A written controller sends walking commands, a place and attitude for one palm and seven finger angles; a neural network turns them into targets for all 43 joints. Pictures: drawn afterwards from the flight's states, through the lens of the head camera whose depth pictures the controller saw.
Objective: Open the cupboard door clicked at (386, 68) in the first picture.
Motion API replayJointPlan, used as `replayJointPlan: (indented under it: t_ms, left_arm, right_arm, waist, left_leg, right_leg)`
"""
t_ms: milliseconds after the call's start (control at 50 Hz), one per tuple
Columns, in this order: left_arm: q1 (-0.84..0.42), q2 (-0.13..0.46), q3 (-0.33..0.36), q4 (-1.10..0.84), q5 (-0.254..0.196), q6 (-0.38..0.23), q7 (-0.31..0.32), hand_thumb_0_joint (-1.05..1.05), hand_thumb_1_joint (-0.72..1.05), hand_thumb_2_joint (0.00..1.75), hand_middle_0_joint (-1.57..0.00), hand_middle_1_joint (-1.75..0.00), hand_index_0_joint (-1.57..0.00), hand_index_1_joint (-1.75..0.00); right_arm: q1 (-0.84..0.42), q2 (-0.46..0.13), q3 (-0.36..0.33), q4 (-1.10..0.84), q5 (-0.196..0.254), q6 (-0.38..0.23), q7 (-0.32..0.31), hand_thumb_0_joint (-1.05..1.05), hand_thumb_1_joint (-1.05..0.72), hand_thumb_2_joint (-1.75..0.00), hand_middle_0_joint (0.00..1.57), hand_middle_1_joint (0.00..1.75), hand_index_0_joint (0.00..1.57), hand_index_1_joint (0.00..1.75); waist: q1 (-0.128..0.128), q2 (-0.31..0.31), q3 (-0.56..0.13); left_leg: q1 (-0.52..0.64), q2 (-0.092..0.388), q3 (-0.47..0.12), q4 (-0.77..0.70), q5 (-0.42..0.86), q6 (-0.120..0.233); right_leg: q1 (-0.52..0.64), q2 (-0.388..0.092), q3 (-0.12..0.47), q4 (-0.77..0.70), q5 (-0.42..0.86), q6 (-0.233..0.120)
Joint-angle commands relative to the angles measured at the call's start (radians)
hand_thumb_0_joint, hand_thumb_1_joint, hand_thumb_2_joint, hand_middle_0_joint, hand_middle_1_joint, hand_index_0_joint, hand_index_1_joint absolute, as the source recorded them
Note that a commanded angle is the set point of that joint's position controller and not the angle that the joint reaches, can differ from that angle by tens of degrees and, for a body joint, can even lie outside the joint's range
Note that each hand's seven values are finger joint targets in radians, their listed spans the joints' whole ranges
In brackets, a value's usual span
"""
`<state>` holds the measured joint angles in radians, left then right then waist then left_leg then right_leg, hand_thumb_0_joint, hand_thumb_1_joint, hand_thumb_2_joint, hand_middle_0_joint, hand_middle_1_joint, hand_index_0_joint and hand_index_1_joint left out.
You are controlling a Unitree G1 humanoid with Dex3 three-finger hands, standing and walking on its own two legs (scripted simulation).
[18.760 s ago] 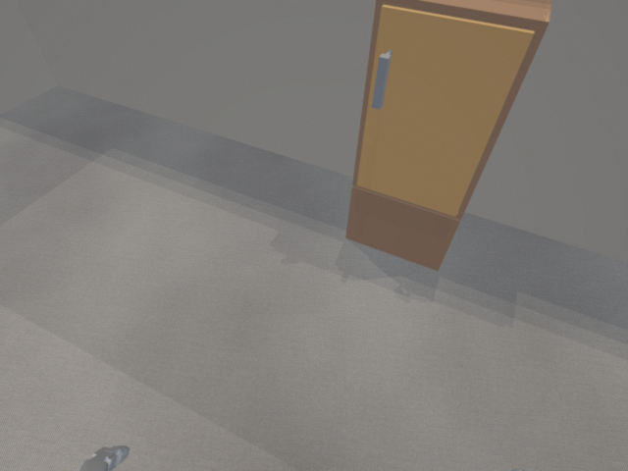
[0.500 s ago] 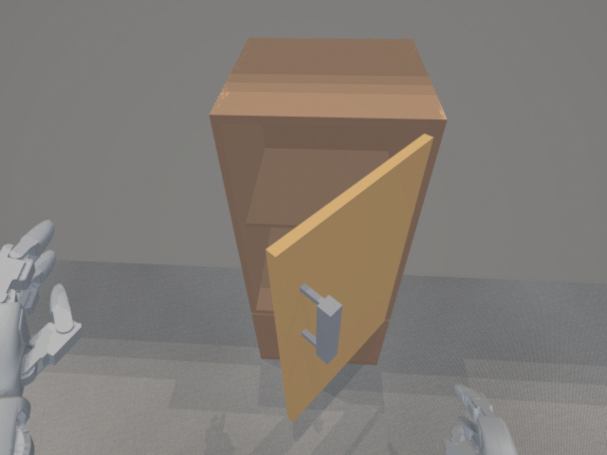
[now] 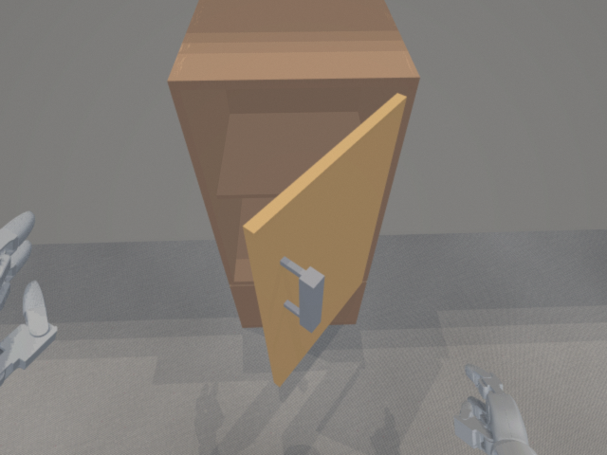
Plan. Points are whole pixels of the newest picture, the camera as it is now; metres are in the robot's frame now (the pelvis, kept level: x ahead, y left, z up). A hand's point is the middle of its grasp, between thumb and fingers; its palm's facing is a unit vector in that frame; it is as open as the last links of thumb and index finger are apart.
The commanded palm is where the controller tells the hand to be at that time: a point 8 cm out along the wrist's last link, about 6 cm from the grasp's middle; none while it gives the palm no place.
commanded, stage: step back with the hand held close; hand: left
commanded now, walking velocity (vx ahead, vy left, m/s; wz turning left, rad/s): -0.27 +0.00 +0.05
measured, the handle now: (299, 294) +0.35 +0.03 -0.02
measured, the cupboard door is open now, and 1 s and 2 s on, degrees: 50 50 50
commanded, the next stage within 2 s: stop stepping back and stand still in 0.64 s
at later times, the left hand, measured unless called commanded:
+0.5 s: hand out of the picture +0.06 +0.29 +0.16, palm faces +0.51 -0.72 -0.47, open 7.4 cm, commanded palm +0.00 +0.33 +0.17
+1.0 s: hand out of the picture -0.03 +0.24 +0.17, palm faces +0.36 -0.77 -0.53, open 7.4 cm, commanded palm -0.09 +0.28 +0.17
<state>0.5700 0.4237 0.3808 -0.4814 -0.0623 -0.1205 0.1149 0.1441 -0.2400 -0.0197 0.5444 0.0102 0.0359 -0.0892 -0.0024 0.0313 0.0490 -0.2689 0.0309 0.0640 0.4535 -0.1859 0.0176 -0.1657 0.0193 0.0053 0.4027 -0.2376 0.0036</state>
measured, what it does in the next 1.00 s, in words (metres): walks backwards: left foot, then right foot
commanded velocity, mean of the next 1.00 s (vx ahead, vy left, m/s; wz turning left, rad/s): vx -0.16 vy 0.02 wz -0.01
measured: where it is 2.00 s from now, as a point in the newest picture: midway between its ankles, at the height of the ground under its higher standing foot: outside the picture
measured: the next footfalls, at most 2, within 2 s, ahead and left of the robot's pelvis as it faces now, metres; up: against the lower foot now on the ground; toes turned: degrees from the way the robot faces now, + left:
left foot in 0.58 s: -0.04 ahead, +0.12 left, +0.00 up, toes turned +5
right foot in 0.94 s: -0.29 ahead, -0.10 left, +0.00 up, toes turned -3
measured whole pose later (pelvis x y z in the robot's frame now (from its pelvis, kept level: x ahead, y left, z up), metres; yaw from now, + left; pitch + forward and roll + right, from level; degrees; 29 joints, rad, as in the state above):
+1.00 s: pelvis -0.23 -0.02 -0.01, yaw +0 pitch +3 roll +0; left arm 0.63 0.47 0.45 -0.59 -0.07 -0.18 0.16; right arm 0.19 -0.18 0.01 0.63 -0.02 -0.09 -0.04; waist -0.02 -0.01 0.00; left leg -0.55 0.02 0.02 0.63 -0.24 -0.02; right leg -0.11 0.05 -0.04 0.44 -0.36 -0.07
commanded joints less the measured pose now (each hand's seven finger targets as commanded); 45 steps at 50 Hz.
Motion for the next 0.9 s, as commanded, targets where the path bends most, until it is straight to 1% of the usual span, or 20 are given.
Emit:
replayJointPlan:
  t_ms: [0, 100, 240, 320, 360, 420, 440, 480, 520, 560, 580, 600, 620, 680, 700, 720, 780, 800, 840, 880]
  left_arm:
    - [0.024, 0.19, 0.18, -0.221, -0.007, -0.069, 0.039, 0.0, 0.9, 0.9, -0.2, -0.3, -0.2, -0.3]
    - [0.039, 0.171, 0.168, -0.221, -0.003, -0.084, 0.044, 0.0, 0.9, 0.9, -0.2, -0.3, -0.2, -0.3]
    - [-0.037, 0.155, 0.184, -0.226, 0.037, -0.131, 0.053, 0.0, 0.9, 0.9, -0.2, -0.3, -0.2, -0.3]
    - [-0.052, 0.178, 0.216, -0.234, 0.045, -0.148, 0.051, 0.0, 0.9, 0.9, -0.2, -0.3, -0.2, -0.3]
    - [-0.047, 0.161, 0.193, -0.251, 0.031, -0.155, 0.048, 0.0, 0.9, 0.9, -0.2, -0.3, -0.2, -0.3]
    - [-0.028, 0.175, 0.174, -0.271, 0.007, -0.155, 0.059, 0.0, 0.9, 0.9, -0.2, -0.3, -0.2, -0.3]
    - [-0.057, 0.15, 0.136, -0.267, 0.015, -0.149, 0.065, 0.0, 0.9, 0.9, -0.2, -0.3, -0.2, -0.3]
    - [-0.112, 0.158, 0.135, -0.269, 0.027, -0.141, 0.071, 0.0, 0.9, 0.9, -0.2, -0.3, -0.2, -0.3]
    - [-0.184, 0.17, 0.121, -0.276, 0.027, -0.135, 0.07, 0.0, 0.9, 0.9, -0.2, -0.3, -0.2, -0.3]
    - [-0.199, 0.18, 0.151, -0.31, 0.034, -0.159, 0.078, 0.0, 0.9, 0.9, -0.2, -0.3, -0.2, -0.3]
    - [-0.188, 0.193, 0.176, -0.288, 0.035, -0.163, 0.084, 0.0, 0.9, 0.9, -0.2, -0.3, -0.2, -0.3]
    - [-0.138, 0.169, 0.169, -0.225, 0.027, -0.176, 0.078, 0.0, 0.9, 0.9, -0.2, -0.3, -0.2, -0.3]
    - [-0.087, 0.2, 0.207, -0.245, 0.016, -0.176, 0.072, 0.0, 0.9, 0.9, -0.2, -0.3, -0.2, -0.3]
    - [-0.071, 0.152, 0.164, -0.326, 0.009, -0.164, 0.065, 0.0, 0.9, 0.9, -0.2, -0.3, -0.2, -0.3]
    - [-0.048, 0.143, 0.153, -0.338, 0.006, -0.155, 0.064, 0.0, 0.9, 0.9, -0.2, -0.3, -0.2, -0.3]
    - [-0.038, 0.149, 0.16, -0.352, 0.004, -0.149, 0.065, 0.0, 0.9, 0.9, -0.2, -0.3, -0.2, -0.3]
    - [0.013, 0.157, 0.169, -0.351, -0.004, -0.127, 0.069, 0.0, 0.9, 0.9, -0.2, -0.3, -0.2, -0.3]
    - [0.028, 0.166, 0.181, -0.337, -0.007, -0.118, 0.075, 0.0, 0.9, 0.9, -0.2, -0.3, -0.2, -0.3]
    - [0.052, 0.179, 0.197, -0.322, -0.013, -0.108, 0.08, 0.0, 0.9, 0.9, -0.2, -0.3, -0.2, -0.3]
    - [0.082, 0.199, 0.209, -0.301, -0.009, -0.104, 0.074, 0.0, 0.9, 0.9, -0.2, -0.3, -0.2, -0.3]
  right_arm:
    - [-0.076, -0.103, -0.037, -0.176, 0.002, -0.043, -0.009, 0.0, -0.9, -0.9, 0.2, 0.3, 0.2, 0.3]
    - [-0.068, -0.112, -0.037, -0.174, 0.002, -0.059, -0.007, 0.0, -0.9, -0.9, 0.2, 0.3, 0.2, 0.3]
    - [-0.062, -0.131, -0.036, -0.171, -0.006, -0.114, -0.014, 0.0, -0.9, -0.9, 0.2, 0.3, 0.2, 0.3]
    - [-0.054, -0.127, -0.045, -0.163, -0.01, -0.145, -0.008, 0.0, -0.9, -0.9, 0.2, 0.3, 0.2, 0.3]
    - [-0.043, -0.109, -0.041, -0.152, -0.012, -0.155, -0.001, 0.0, -0.9, -0.9, 0.2, 0.3, 0.2, 0.3]
    - [0.001, -0.096, -0.059, -0.098, -0.011, -0.158, 0.013, 0.0, -0.9, -0.9, 0.2, 0.3, 0.2, 0.3]
    - [-0.002, -0.084, -0.054, -0.083, -0.013, -0.151, 0.015, 0.0, -0.9, -0.9, 0.2, 0.3, 0.2, 0.3]
    - [-0.018, -0.076, -0.042, -0.077, -0.02, -0.15, 0.014, 0.0, -0.9, -0.9, 0.2, 0.3, 0.2, 0.3]
    - [-0.043, -0.08, -0.026, -0.066, -0.019, -0.149, -0.003, 0.0, -0.9, -0.9, 0.2, 0.3, 0.2, 0.3]
    - [-0.061, -0.119, -0.028, -0.083, -0.022, -0.17, -0.018, 0.0, -0.9, -0.9, 0.2, 0.3, 0.2, 0.3]
    - [-0.023, -0.082, -0.034, -0.071, -0.034, -0.189, -0.015, 0.0, -0.9, -0.9, 0.2, 0.3, 0.2, 0.3]
    - [-0.01, -0.081, -0.047, -0.052, -0.029, -0.2, 0.0, 0.0, -0.9, -0.9, 0.2, 0.3, 0.2, 0.3]
    - [-0.017, -0.086, -0.051, -0.056, -0.042, -0.21, 0.007, 0.0, -0.9, -0.9, 0.2, 0.3, 0.2, 0.3]
    - [-0.019, -0.088, -0.062, -0.051, -0.033, -0.214, 0.034, 0.0, -0.9, -0.9, 0.2, 0.3, 0.2, 0.3]
    - [-0.028, -0.091, -0.062, -0.054, -0.026, -0.214, 0.041, 0.0, -0.9, -0.9, 0.2, 0.3, 0.2, 0.3]
    - [-0.045, -0.093, -0.062, -0.064, -0.025, -0.216, 0.042, 0.0, -0.9, -0.9, 0.2, 0.3, 0.2, 0.3]
    - [-0.043, -0.08, -0.037, -0.077, -0.02, -0.217, 0.045, 0.0, -0.9, -0.9, 0.2, 0.3, 0.2, 0.3]
    - [-0.04, -0.077, -0.03, -0.08, -0.023, -0.213, 0.04, 0.0, -0.9, -0.9, 0.2, 0.3, 0.2, 0.3]
    - [-0.025, -0.07, -0.024, -0.083, -0.024, -0.207, 0.029, 0.0, -0.9, -0.9, 0.2, 0.3, 0.2, 0.3]
    - [-0.023, -0.063, -0.022, -0.083, -0.02, -0.19, 0.025, 0.0, -0.9, -0.9, 0.2, 0.3, 0.2, 0.3]
  waist:
    - [0.016, 0.025, -0.233]
    - [0.011, 0.066, -0.182]
    - [0.012, 0.169, -0.081]
    - [0.017, 0.166, -0.106]
    - [0.007, 0.096, -0.083]
    - [-0.009, -0.202, -0.161]
    - [-0.01, -0.24, -0.147]
    - [-0.018, -0.231, -0.126]
    - [-0.034, -0.071, -0.053]
    - [0.0, 0.272, -0.088]
    - [0.001, 0.247, -0.136]
    - [0.001, 0.183, -0.183]
    - [0.006, 0.232, -0.219]
    - [0.001, 0.1, -0.223]
    - [0.002, 0.116, -0.233]
    - [0.006, 0.147, -0.231]
    - [-0.008, 0.204, -0.2]
    - [-0.009, 0.232, -0.19]
    - [-0.011, 0.253, -0.191]
    - [-0.01, 0.178, -0.193]
  left_leg:
    - [0.137, 0.053, -0.042, -0.006, 0.368, 0.012]
    - [0.014, 0.07, -0.075, -0.066, 0.144, 0.021]
    - [-0.417, 0.158, -0.215, -0.273, -0.518, 0.081]
    - [-0.456, 0.168, -0.23, -0.254, -0.559, 0.091]
    - [-0.342, 0.106, -0.179, -0.148, -0.456, 0.055]
    - [0.115, -0.046, -0.048, 0.353, -0.185, -0.034]
    - [0.092, -0.048, -0.06, 0.457, -0.178, -0.033]
    - [0.024, -0.024, -0.085, 0.401, -0.194, -0.025]
    - [0.057, -0.024, -0.067, 0.054, -0.099, -0.026]
    - [-0.092, 0.232, -0.335, -0.18, 0.111, 0.063]
    - [-0.068, 0.302, -0.376, -0.184, 0.247, 0.114]
    - [-0.051, 0.307, -0.318, -0.182, 0.185, 0.13]
    - [-0.076, 0.324, -0.374, -0.204, 0.113, 0.143]
    - [0.035, 0.289, -0.287, -0.145, 0.274, 0.146]
    - [0.055, 0.269, -0.247, -0.146, 0.255, 0.134]
    - [0.048, 0.26, -0.233, -0.161, 0.206, 0.128]
    - [-0.022, 0.218, -0.251, -0.308, -0.334, 0.088]
    - [-0.052, 0.195, -0.237, -0.339, -0.406, 0.068]
    - [-0.073, 0.137, -0.184, -0.354, -0.462, 0.01]
    - [-0.069, 0.034, -0.047, -0.207, -0.362, -0.047]
  right_leg:
    - [0.005, -0.053, 0.016, 0.014, 0.434, 0.014]
    - [0.005, -0.031, 0.018, 0.026, 0.243, 0.014]
    - [0.187, 0.038, -0.01, 0.21, -0.02, 0.023]
    - [0.199, 0.056, -0.002, 0.259, -0.044, 0.009]
    - [0.048, 0.015, 0.063, 0.119, -0.103, -0.025]
    - [-0.434, -0.217, 0.339, -0.197, -0.28, -0.143]
    - [-0.432, -0.277, 0.348, -0.196, -0.198, -0.164]
    - [-0.353, -0.267, 0.278, -0.131, 0.02, -0.146]
    - [-0.341, -0.15, 0.165, -0.011, 0.067, -0.056]
    - [-0.201, 0.016, 0.027, 0.329, -0.078, 0.019]
    - [-0.218, 0.038, 0.049, 0.502, -0.247, 0.012]
    - [-0.208, 0.046, 0.073, 0.605, -0.282, 0.003]
    - [-0.215, 0.056, 0.082, 0.689, -0.303, 0.011]
    - [-0.272, 0.036, 0.069, 0.684, -0.242, 0.02]
    - [-0.27, 0.04, 0.042, 0.663, -0.233, 0.024]
    - [-0.25, 0.036, 0.026, 0.632, -0.228, 0.025]
    - [-0.145, 0.045, -0.04, 0.445, -0.261, 0.015]
    - [-0.082, 0.06, -0.075, 0.341, -0.289, 0.005]
    - [0.046, 0.093, -0.139, 0.124, -0.293, -0.015]
    - [0.113, 0.048, -0.123, -0.109, -0.209, -0.049]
